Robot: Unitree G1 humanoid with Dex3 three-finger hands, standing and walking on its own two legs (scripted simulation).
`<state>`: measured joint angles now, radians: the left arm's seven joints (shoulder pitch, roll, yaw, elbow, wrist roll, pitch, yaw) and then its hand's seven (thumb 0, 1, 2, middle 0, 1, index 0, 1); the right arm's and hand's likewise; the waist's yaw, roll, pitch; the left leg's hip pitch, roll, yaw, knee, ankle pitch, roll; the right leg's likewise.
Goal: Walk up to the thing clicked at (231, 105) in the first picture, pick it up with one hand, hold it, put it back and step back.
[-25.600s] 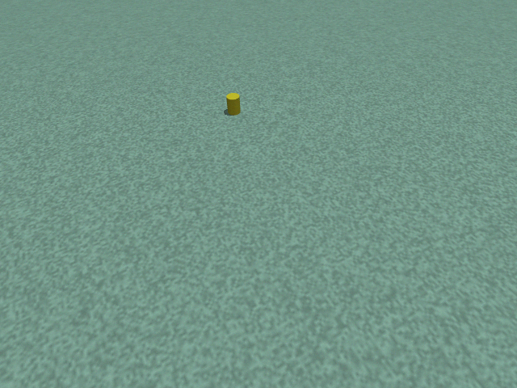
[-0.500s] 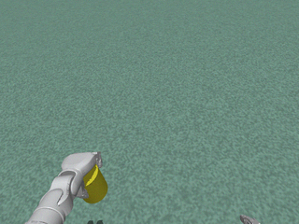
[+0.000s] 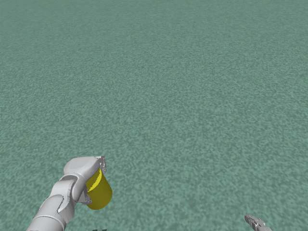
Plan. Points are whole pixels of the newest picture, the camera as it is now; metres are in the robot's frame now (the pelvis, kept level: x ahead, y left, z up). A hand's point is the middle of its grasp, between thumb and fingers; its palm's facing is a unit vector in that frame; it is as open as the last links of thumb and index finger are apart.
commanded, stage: hold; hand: left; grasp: from above
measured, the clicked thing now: (93, 187) +0.30 +0.23 -0.09
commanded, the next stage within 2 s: crouch in 0.30 s
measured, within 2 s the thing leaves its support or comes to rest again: neither
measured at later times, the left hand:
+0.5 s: hand (87, 181) +0.30 +0.22 -0.04, palm faces -0.46 -0.06 -0.89, open 11.1 cm
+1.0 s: hand (100, 191) +0.33 +0.24 -0.19, palm faces -0.44 +0.04 -0.90, open 11.1 cm
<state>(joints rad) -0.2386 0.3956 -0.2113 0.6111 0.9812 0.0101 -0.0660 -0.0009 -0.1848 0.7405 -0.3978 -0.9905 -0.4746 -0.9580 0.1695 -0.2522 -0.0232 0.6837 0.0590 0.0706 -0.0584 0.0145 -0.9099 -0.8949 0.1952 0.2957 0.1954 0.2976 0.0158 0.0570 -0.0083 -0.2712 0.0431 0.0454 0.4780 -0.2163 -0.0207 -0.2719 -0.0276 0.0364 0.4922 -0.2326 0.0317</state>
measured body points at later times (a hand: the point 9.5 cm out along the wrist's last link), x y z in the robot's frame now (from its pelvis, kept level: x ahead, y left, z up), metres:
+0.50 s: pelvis +0.01 +0.00 +0.00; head +0.02 -0.02 +0.45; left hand +0.32 +0.23 +0.02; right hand +0.16 -0.25 -0.12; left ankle +0.02 +0.13 -0.74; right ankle +0.02 -0.14 -0.74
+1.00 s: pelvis -0.02 +0.01 -0.08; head +0.08 +0.02 +0.36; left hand +0.35 +0.23 -0.14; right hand +0.06 -0.28 -0.20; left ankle +0.02 +0.13 -0.74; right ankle +0.02 -0.14 -0.74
